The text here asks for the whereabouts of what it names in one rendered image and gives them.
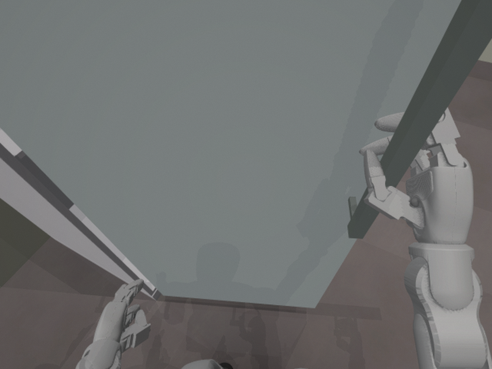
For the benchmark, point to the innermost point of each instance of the robot right forearm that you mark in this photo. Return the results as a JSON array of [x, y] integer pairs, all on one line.
[[446, 294]]

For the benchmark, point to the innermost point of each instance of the fridge door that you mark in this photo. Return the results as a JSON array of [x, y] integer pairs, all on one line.
[[215, 143]]

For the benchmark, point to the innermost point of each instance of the right robot hand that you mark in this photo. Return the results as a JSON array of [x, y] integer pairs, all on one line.
[[443, 186]]

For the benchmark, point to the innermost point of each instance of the robot left forearm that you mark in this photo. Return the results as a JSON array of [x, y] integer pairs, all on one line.
[[102, 354]]

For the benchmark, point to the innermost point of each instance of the handle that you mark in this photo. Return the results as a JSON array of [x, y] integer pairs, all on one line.
[[464, 41]]

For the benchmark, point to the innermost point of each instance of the left robot hand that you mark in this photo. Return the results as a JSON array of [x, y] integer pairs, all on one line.
[[116, 317]]

